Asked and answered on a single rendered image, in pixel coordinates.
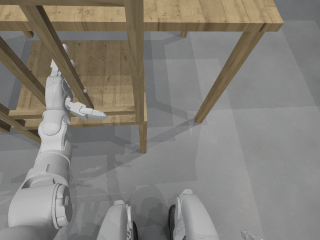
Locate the chair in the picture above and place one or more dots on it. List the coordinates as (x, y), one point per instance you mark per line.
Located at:
(112, 71)

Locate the robot left hand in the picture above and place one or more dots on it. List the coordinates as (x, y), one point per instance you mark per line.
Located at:
(56, 91)

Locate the robot shin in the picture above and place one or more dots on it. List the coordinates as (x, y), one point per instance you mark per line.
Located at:
(129, 234)
(179, 229)

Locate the left robot forearm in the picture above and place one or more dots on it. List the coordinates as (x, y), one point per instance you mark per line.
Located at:
(54, 157)

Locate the right robot shin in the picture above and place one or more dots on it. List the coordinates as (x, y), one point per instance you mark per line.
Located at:
(179, 229)

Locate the robot right hand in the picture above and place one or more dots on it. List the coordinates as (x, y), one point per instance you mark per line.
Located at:
(250, 236)

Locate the left robot shin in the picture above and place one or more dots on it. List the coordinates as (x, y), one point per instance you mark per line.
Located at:
(129, 234)

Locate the table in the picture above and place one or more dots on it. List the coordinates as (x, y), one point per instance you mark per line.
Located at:
(252, 17)

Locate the left robot upper arm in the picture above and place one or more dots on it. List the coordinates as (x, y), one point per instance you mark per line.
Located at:
(38, 213)

